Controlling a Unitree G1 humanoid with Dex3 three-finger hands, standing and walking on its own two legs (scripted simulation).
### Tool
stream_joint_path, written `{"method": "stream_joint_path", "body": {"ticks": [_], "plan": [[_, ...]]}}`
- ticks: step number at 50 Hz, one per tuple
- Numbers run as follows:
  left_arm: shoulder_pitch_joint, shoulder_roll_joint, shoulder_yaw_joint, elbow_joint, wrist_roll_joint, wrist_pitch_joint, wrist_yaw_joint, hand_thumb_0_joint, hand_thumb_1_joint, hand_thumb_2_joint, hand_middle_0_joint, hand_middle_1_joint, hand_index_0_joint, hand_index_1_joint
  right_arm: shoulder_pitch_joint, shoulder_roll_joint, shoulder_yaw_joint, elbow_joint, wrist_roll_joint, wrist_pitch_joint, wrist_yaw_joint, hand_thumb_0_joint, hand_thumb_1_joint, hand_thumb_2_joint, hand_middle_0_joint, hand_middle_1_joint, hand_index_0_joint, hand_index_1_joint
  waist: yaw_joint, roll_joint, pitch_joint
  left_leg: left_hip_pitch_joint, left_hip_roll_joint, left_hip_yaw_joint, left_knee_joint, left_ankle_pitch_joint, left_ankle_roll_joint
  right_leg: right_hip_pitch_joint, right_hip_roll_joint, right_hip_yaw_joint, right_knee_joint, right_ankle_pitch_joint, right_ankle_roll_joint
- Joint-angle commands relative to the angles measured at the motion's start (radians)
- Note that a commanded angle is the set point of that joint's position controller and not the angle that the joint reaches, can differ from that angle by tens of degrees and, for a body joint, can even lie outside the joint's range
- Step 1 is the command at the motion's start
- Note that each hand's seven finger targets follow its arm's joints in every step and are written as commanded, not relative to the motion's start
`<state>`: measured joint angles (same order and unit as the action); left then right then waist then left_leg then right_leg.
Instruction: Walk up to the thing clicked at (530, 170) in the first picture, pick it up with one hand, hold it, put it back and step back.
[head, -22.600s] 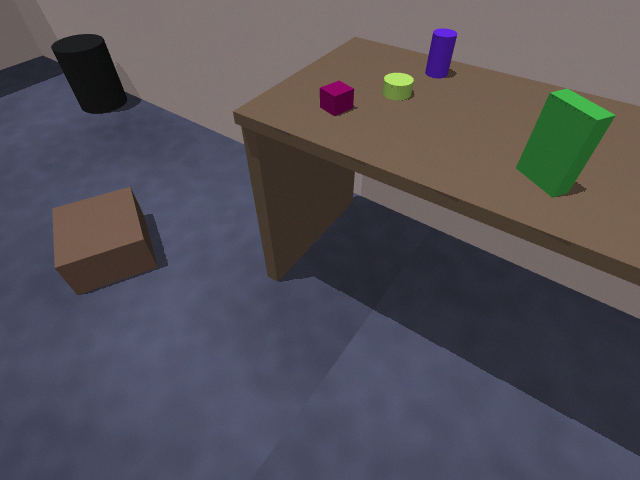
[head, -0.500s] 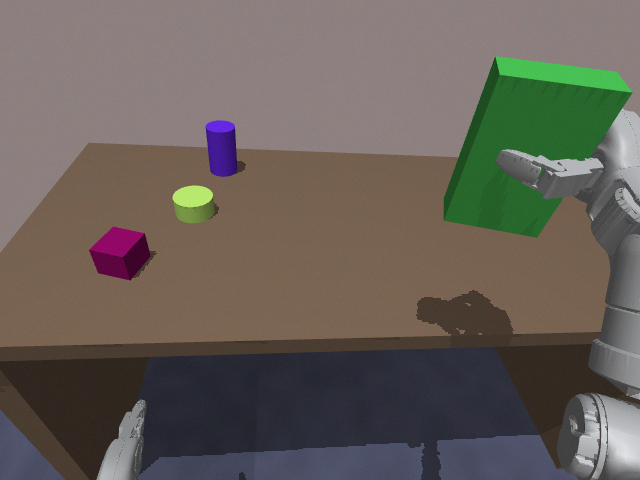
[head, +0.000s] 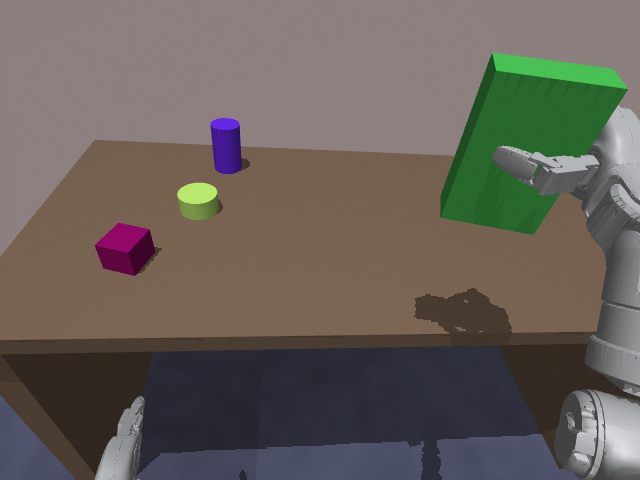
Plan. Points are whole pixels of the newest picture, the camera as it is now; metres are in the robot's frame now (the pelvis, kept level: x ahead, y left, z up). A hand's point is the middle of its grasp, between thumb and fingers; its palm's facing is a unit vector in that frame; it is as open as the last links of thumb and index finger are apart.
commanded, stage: hold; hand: right
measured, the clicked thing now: (514, 153) +0.35 -0.16 +0.31
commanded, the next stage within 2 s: crouch in 1.00 s
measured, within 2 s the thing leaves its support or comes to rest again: neither
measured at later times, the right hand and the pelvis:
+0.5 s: hand (529, 147) +0.36 -0.18 +0.31, palm faces +0.13 +0.99 -0.01, open 8.9 cm; pelvis +0.01 +0.00 +0.00, yaw +0 degrees
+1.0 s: hand (536, 153) +0.35 -0.18 +0.31, palm faces +0.14 +0.99 -0.02, open 8.9 cm; pelvis +0.00 +0.00 +0.00, yaw +0 degrees
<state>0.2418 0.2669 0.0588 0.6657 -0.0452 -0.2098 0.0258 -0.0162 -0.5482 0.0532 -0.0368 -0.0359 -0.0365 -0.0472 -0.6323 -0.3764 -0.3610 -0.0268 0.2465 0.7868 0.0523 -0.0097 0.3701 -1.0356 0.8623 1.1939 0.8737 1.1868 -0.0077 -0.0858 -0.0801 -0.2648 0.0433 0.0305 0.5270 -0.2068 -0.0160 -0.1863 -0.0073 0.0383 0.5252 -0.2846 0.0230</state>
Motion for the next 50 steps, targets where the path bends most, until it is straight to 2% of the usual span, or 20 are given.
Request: {"method": "stream_joint_path", "body": {"ticks": [1,3,6,7,9,10,13,16,19,21,25,26,29,32,34,36,37,43,47,50], "plan": [[-0.17,0.106,0.034,-0.175,-0.005,-0.065,0.004,0.0,-0.565,0.059,-0.038,-0.038,-0.032,-0.045,-0.458,-0.248,-0.066,-0.2,0.003,-0.069,-0.002,0.0,-0.295,-1.327,1.357,1.474,1.394,1.474,-0.021,0.079,-0.168,0.08,-0.021,0.043,-0.107,0.004,0.004,-0.022,0.042,-0.033,-0.088,0.07,-0.042],[-0.169,0.125,0.061,-0.19,-0.009,-0.066,0.008,0.0,-0.564,0.057,-0.037,-0.037,-0.031,-0.043,-0.465,-0.245,-0.072,-0.213,0.008,-0.065,-0.003,0.0,-0.285,-1.324,1.355,1.473,1.393,1.473,-0.012,0.075,-0.166,0.073,-0.025,0.046,-0.105,0.01,0.005,-0.01,0.038,-0.032,-0.091,0.074,-0.041],[-0.156,0.096,0.025,-0.197,-0.012,-0.067,0.001,0.0,-0.567,0.058,-0.039,-0.038,-0.032,-0.045,-0.457,-0.223,-0.055,-0.194,0.011,-0.056,0.004,0.0,-0.3,-1.314,1.347,1.459,1.384,1.459,-0.01,0.085,-0.156,0.074,-0.031,0.053,-0.1,0.036,0.006,-0.011,0.032,-0.026,-0.092,0.104,-0.037],[-0.143,0.107,0.045,-0.196,-0.012,-0.064,0.005,0.0,-0.57,0.059,-0.04,-0.036,-0.032,-0.044,-0.442,-0.233,-0.061,-0.182,0.006,-0.051,0.007,0.0,-0.309,-1.315,1.351,1.461,1.387,1.461,-0.009,0.066,-0.175,0.081,-0.029,0.052,-0.096,0.064,0.009,0.001,0.031,-0.025,-0.09,0.132,-0.034],[-0.132,0.094,0.03,-0.164,-0.012,-0.059,0.0,0.0,-0.564,0.054,-0.04,-0.038,-0.034,-0.045,-0.434,-0.217,-0.047,-0.176,0.008,-0.045,0.012,0.0,-0.326,-1.317,1.356,1.462,1.391,1.462,-0.009,0.066,-0.165,0.08,-0.03,0.054,-0.093,0.084,0.01,0.003,0.031,-0.023,-0.087,0.153,-0.034],[-0.123,0.106,0.042,-0.166,-0.011,-0.056,0.002,0.0,-0.568,0.057,-0.04,-0.039,-0.034,-0.046,-0.442,-0.198,-0.027,-0.171,0.006,-0.04,0.015,0.0,-0.294,-1.324,1.346,1.467,1.385,1.467,0.007,0.071,-0.168,0.069,-0.027,0.049,-0.097,0.093,0.008,0.013,0.035,-0.028,-0.084,0.154,-0.037],[-0.146,0.118,0.052,-0.178,-0.01,-0.064,0.005,0.0,-0.571,0.058,-0.042,-0.036,-0.033,-0.045,-0.464,-0.231,-0.06,-0.221,0.01,-0.043,0.01,0.0,-0.31,-1.323,1.352,1.465,1.389,1.465,-0.012,0.051,-0.189,0.085,-0.026,0.053,-0.089,0.116,0.011,0.024,0.033,-0.026,-0.082,0.185,-0.032],[-0.157,0.131,0.068,-0.186,-0.011,-0.066,0.002,0.0,-0.564,0.055,-0.04,-0.038,-0.034,-0.044,-0.472,-0.197,-0.035,-0.206,0.009,-0.049,0.004,0.0,-0.33,-1.306,1.347,1.448,1.381,1.448,-0.002,0.065,-0.169,0.07,-0.034,0.059,-0.084,0.092,0.014,0.022,0.022,-0.016,-0.093,0.166,-0.028],[-0.156,0.11,0.04,-0.191,-0.007,-0.063,0.004,0.0,-0.573,0.062,-0.041,-0.038,-0.032,-0.048,-0.475,-0.209,-0.043,-0.175,0.002,-0.059,-0.004,0.0,-0.307,-1.315,1.343,1.456,1.379,1.456,-0.01,0.11,-0.182,0.086,-0.028,0.055,-0.09,0.101,0.009,0.016,0.03,-0.022,-0.083,0.168,-0.035],[-0.144,0.115,0.052,-0.175,-0.005,-0.059,0.007,0.0,-0.566,0.057,-0.041,-0.039,-0.035,-0.046,-0.47,-0.193,-0.03,-0.177,-0.001,-0.064,-0.004,0.0,-0.298,-1.319,1.342,1.46,1.38,1.46,-0.003,0.057,-0.182,0.077,-0.025,0.051,-0.089,0.102,0.012,0.023,0.032,-0.027,-0.085,0.169,-0.032],[-0.154,0.114,0.049,-0.183,-0.004,-0.057,0.0,0.0,-0.563,0.056,-0.042,-0.042,-0.036,-0.047,-0.451,-0.212,-0.049,-0.186,-0.006,-0.077,-0.014,0.0,-0.331,-1.312,1.341,1.449,1.375,1.449,-0.016,0.068,-0.179,0.088,-0.026,0.052,-0.093,0.071,0.013,0.002,0.035,-0.027,-0.088,0.142,-0.032],[-0.158,0.126,0.068,-0.191,-0.005,-0.058,0.002,0.0,-0.559,0.053,-0.041,-0.04,-0.037,-0.045,-0.474,-0.22,-0.059,-0.231,0.0,-0.084,-0.015,0.0,-0.318,-1.301,1.334,1.44,1.368,1.44,-0.015,0.07,-0.188,0.088,-0.027,0.052,-0.092,0.066,0.013,0.008,0.032,-0.028,-0.088,0.135,-0.033],[-0.146,0.077,0.023,-0.173,-0.007,-0.046,-0.008,0.0,-0.566,0.058,-0.041,-0.039,-0.033,-0.047,-0.424,-0.199,-0.044,-0.211,-0.002,-0.083,-0.013,0.0,-0.3,-1.306,1.334,1.447,1.37,1.447,-0.027,0.062,-0.185,0.102,-0.024,0.047,-0.094,0.089,0.011,-0.006,0.036,-0.031,-0.083,0.157,-0.034],[-0.162,0.122,0.064,-0.205,-0.008,-0.047,-0.001,0.0,-0.56,0.054,-0.04,-0.039,-0.035,-0.044,-0.416,-0.215,-0.064,-0.237,0.002,-0.077,-0.013,0.0,-0.296,-1.295,1.328,1.437,1.363,1.437,-0.016,0.083,-0.183,0.095,-0.026,0.047,-0.1,0.066,0.008,0.001,0.035,-0.035,-0.084,0.131,-0.038],[-0.16,0.083,0.019,-0.189,-0.009,-0.041,-0.008,0.0,-0.565,0.058,-0.04,-0.04,-0.033,-0.047,-0.415,-0.193,-0.044,-0.232,0.001,-0.07,-0.01,0.0,-0.286,-1.312,1.335,1.453,1.372,1.453,-0.018,0.083,-0.173,0.093,-0.025,0.044,-0.105,0.061,0.008,-0.004,0.036,-0.034,-0.089,0.125,-0.039],[-0.162,0.119,0.064,-0.195,-0.01,-0.043,-0.001,0.0,-0.562,0.055,-0.04,-0.038,-0.034,-0.044,-0.402,-0.196,-0.052,-0.237,0.007,-0.066,-0.01,0.0,-0.281,-1.312,1.338,1.456,1.377,1.456,-0.013,0.071,-0.183,0.094,-0.028,0.046,-0.098,0.074,0.012,0.011,0.031,-0.03,-0.089,0.141,-0.035],[-0.149,0.124,0.062,-0.194,-0.007,-0.041,0.0,0.0,-0.564,0.056,-0.041,-0.039,-0.034,-0.046,-0.394,-0.196,-0.044,-0.209,0.001,-0.062,-0.008,0.0,-0.267,-1.306,1.326,1.448,1.365,1.448,-0.001,0.093,-0.189,0.093,-0.028,0.048,-0.098,0.092,0.01,0.018,0.032,-0.026,-0.086,0.155,-0.036],[-0.157,0.099,0.036,-0.177,-0.008,-0.05,0.0,0.0,-0.56,0.053,-0.04,-0.04,-0.034,-0.045,-0.428,-0.19,-0.03,-0.201,0.002,-0.066,-0.006,0.0,-0.29,-1.299,1.33,1.442,1.366,1.442,-0.005,0.08,-0.156,0.078,-0.029,0.049,-0.107,0.04,0.01,0.005,0.032,-0.024,-0.1,0.101,-0.038],[-0.132,0.103,0.041,-0.137,-0.008,-0.05,0.0,0.0,-0.563,0.056,-0.04,-0.04,-0.034,-0.046,-0.409,-0.2,-0.042,-0.15,0.006,-0.06,0.0,0.0,-0.282,-1.305,1.33,1.447,1.367,1.447,0.005,0.091,-0.134,0.061,-0.026,0.046,-0.115,0.036,0.004,-0.003,0.037,-0.032,-0.099,0.093,-0.043],[-0.152,0.126,0.064,-0.147,-0.007,-0.062,0.002,0.0,-0.561,0.053,-0.041,-0.039,-0.034,-0.045,-0.47,-0.227,-0.053,-0.219,0.007,-0.077,-0.001,0.0,-0.292,-1.307,1.338,1.451,1.374,1.451,0.0,0.073,-0.145,0.061,-0.025,0.045,-0.117,0.005,0.006,-0.002,0.038,-0.032,-0.103,0.063,-0.043]]}}
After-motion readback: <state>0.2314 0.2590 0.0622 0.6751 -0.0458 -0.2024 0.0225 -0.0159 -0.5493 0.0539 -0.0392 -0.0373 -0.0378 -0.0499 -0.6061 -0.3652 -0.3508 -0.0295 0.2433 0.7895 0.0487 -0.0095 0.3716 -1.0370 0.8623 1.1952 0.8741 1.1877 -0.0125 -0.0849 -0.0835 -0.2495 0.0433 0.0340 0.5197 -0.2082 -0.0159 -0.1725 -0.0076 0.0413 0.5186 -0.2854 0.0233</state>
